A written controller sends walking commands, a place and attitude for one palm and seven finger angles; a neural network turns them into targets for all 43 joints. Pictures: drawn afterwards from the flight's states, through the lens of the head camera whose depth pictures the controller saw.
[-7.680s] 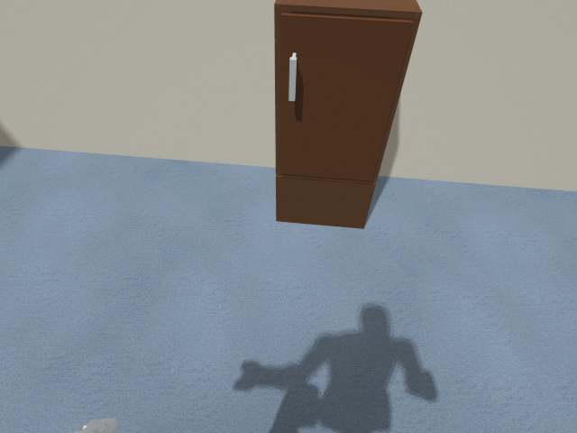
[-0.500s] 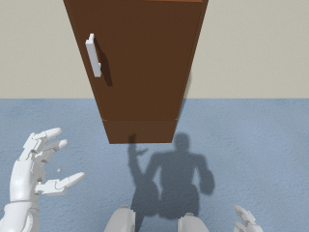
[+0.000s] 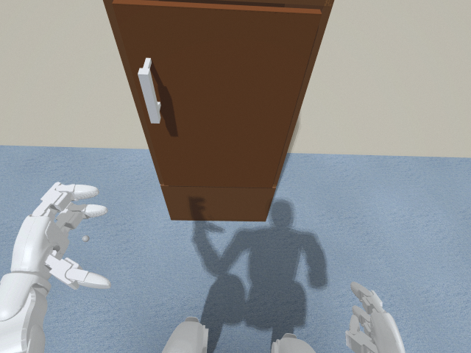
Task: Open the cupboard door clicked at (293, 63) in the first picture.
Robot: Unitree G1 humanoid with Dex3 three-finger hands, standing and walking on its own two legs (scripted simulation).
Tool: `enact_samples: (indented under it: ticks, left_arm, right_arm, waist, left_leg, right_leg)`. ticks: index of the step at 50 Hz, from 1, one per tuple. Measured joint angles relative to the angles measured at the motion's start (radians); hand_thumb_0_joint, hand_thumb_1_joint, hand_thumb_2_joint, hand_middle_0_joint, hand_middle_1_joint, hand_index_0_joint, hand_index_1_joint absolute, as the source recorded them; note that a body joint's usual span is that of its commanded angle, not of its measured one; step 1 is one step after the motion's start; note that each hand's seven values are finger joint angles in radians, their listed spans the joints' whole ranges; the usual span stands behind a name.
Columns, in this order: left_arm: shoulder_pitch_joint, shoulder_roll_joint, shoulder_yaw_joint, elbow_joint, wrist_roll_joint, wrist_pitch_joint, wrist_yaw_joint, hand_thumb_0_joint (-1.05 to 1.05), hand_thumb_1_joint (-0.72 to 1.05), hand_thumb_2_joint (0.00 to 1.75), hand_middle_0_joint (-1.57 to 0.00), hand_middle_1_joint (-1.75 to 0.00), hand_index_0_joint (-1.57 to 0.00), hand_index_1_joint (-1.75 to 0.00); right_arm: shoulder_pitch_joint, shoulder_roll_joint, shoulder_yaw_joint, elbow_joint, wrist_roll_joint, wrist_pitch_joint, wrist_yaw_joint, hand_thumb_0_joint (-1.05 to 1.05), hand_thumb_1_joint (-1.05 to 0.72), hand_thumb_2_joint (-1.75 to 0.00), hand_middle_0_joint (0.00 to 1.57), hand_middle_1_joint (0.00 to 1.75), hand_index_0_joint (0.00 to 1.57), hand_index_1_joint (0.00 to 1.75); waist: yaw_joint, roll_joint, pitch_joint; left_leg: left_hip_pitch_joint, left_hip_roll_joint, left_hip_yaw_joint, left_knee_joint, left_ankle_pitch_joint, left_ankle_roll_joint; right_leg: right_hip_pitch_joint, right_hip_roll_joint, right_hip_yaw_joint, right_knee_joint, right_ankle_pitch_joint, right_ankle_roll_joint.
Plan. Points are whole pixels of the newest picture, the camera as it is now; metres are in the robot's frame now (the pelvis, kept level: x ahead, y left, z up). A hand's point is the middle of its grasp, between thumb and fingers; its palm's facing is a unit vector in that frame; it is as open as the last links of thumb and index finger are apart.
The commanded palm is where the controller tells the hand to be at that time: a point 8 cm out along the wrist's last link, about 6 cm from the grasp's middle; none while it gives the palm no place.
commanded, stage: raise the hand with hooked fingers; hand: left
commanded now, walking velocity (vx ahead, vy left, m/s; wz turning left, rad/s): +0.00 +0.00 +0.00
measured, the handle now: (151, 92) +0.61 +0.24 +0.05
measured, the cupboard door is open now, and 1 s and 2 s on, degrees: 0 0 0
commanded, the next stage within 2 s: move the hooked fingers beside the handle in 0.66 s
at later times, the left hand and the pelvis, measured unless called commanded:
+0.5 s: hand (92, 213) +0.30 +0.25 +0.06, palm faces +0.11 -0.99 -0.03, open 13.9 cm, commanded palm +0.27 +0.30 +0.06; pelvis +0.01 -0.02 +0.00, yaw -1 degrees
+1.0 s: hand (102, 199) +0.33 +0.25 +0.06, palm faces +0.07 -1.00 -0.02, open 14.0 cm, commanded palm +0.31 +0.30 +0.06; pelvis -0.01 -0.01 +0.00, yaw -1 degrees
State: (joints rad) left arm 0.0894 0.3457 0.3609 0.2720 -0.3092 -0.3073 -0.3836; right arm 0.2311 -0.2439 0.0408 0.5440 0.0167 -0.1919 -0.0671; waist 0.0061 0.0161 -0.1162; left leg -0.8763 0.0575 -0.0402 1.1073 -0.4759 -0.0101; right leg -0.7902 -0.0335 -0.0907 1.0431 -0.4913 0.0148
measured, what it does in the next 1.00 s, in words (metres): stands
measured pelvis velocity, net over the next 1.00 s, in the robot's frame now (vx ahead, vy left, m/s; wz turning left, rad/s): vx -0.01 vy -0.01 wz -0.01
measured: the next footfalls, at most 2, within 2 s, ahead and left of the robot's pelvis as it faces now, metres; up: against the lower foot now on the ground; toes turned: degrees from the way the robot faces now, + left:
none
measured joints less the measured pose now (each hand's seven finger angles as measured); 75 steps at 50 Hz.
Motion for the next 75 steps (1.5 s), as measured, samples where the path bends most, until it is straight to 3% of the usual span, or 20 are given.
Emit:
enact_samples:
  ticks: [7,10,16,24,31,39,47,60,68,75]
  left_arm:
    - [-0.07,0.025,0.073,0.057,-0.032,-0.037,-0.022,-0.01,-0.49,0.3,-0.3,-1.2,-0.31,-1.19]
    - [-0.109,0.042,0.087,0.108,-0.036,-0.025,-0.041,-0.01,-0.49,0.3,-0.3,-1.2,-0.31,-1.2]
    - [-0.101,0.038,0.072,0.138,-0.036,0.005,-0.075,-0.01,-0.49,0.3,-0.3,-1.2,-0.3,-1.2]
    - [-0.105,0.009,0.094,0.142,-0.034,-0.065,-0.031,-0.01,-0.49,0.3,-0.3,-1.2,-0.31,-1.2]
    - [-0.096,0.016,0.069,0.146,-0.019,-0.052,-0.049,-0.01,-0.49,0.3,-0.3,-1.2,-0.3,-1.2]
    - [-0.117,0.013,0.085,0.176,-0.034,-0.079,-0.042,-0.01,-0.5,0.3,-0.3,-1.2,-0.31,-1.2]
    - [-0.274,0.037,0.067,0.306,0.003,-0.066,-0.052,-0.01,-0.5,0.3,-0.3,-1.21,-0.31,-1.2]
    - [-0.46,0.118,0.127,0.478,0.055,-0.023,-0.027,-0.01,-0.49,0.3,-0.3,-1.2,-0.31,-1.2]
    - [-0.538,0.155,0.16,0.564,0.067,-0.088,-0.046,-0.01,-0.49,0.3,-0.3,-1.2,-0.3,-1.2]
    - [-0.636,0.188,0.167,0.665,0.092,-0.078,-0.072,-0.01,-0.5,0.3,-0.3,-1.2,-0.3,-1.2]
  right_arm:
    - [0.023,-0.005,-0.008,0.024,-0.001,0.005,-0.002,0.01,-0.9,-0.9,0.21,0.3,0.21,0.3]
    - [0.032,-0.016,-0.013,0.032,0.003,0.014,-0.002,0.01,-0.9,-0.9,0.21,0.3,0.21,0.3]
    - [0.05,-0.032,-0.026,0.023,0.007,0.029,0.004,0.01,-0.91,-0.9,0.21,0.3,0.21,0.3]
    - [0.049,-0.026,-0.035,0.022,0.003,0.04,0.01,0.01,-0.91,-0.9,0.21,0.3,0.21,0.3]
    - [0.033,-0.019,-0.027,0.016,0.008,0.052,0.007,0.01,-0.91,-0.9,0.21,0.3,0.21,0.3]
    - [0.027,-0.012,-0.017,0.014,0.008,0.048,0.002,0.01,-0.91,-0.9,0.21,0.3,0.21,0.3]
    - [0.013,-0.023,-0.006,0.038,0.008,0.039,-0.021,0.01,-0.91,-0.9,0.21,0.3,0.21,0.3]
    - [0.062,-0.02,-0.01,0.049,0.002,0.078,-0.005,0.01,-0.91,-0.9,0.21,0.3,0.21,0.3]
    - [0.098,-0.032,-0.023,0.083,-0.003,0.105,0.005,0.01,-0.91,-0.9,0.21,0.3,0.21,0.3]
    - [0.092,-0.031,-0.025,0.09,-0.006,0.13,0.007,0.01,-0.91,-0.9,0.21,0.3,0.21,0.3]
  waist:
    - [-0.006,-0.004,0.003]
    - [-0.011,0.001,0.002]
    - [-0.023,0.004,-0.002]
    - [-0.025,-0.012,0.0]
    - [-0.023,-0.003,0.005]
    - [-0.013,0.0,0.001]
    - [-0.012,-0.004,0.019]
    - [-0.065,-0.011,0.008]
    - [-0.068,-0.014,0.007]
    - [-0.087,-0.02,0.003]
  left_leg:
    - [0.014,0.009,0.004,-0.016,-0.003,-0.01]
    - [0.016,0.01,0.005,-0.02,-0.002,-0.012]
    - [0.029,0.014,0.019,-0.045,0.005,-0.014]
    - [0.032,0.018,0.022,-0.042,0.005,-0.02]
    - [0.041,0.017,0.018,-0.051,0.015,-0.021]
    - [0.043,0.013,0.017,-0.052,0.023,-0.021]
    - [-0.001,0.008,0.004,-0.021,0.026,-0.019]
    - [-0.046,0.021,0.027,-0.015,0.019,-0.013]
    - [-0.084,0.023,0.027,0.009,0.005,-0.007]
    - [-0.119,0.023,0.026,0.027,-0.002,-0.001]
  right_leg:
    - [0.006,0.009,0.004,-0.008,-0.004,-0.008]
    - [0.006,0.01,0.005,-0.009,-0.005,-0.01]
    - [0.006,0.013,0.019,-0.022,0.001,-0.012]
    - [0.002,0.016,0.022,-0.008,-0.004,-0.018]
    - [0.013,0.017,0.019,-0.017,0.005,-0.02]
    - [0.014,0.014,0.019,-0.015,0.01,-0.02]
    - [-0.022,0.009,0.008,0.012,0.01,-0.02]
    - [-0.078,0.021,0.032,0.013,0.018,-0.013]
    - [-0.111,0.023,0.034,0.026,0.011,-0.008]
    - [-0.142,0.024,0.034,0.035,0.009,-0.002]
